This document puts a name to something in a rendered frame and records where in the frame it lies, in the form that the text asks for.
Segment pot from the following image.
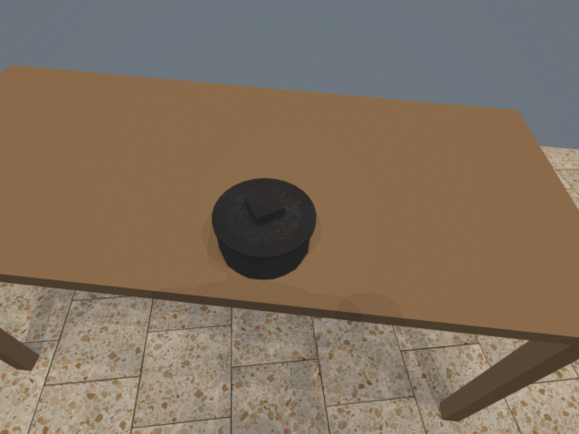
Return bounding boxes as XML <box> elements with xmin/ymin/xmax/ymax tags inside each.
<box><xmin>217</xmin><ymin>238</ymin><xmax>309</xmax><ymax>279</ymax></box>

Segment table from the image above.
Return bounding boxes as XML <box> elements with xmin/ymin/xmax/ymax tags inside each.
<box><xmin>0</xmin><ymin>65</ymin><xmax>579</xmax><ymax>421</ymax></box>

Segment lid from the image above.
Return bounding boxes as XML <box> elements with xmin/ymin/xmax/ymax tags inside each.
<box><xmin>212</xmin><ymin>178</ymin><xmax>317</xmax><ymax>259</ymax></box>

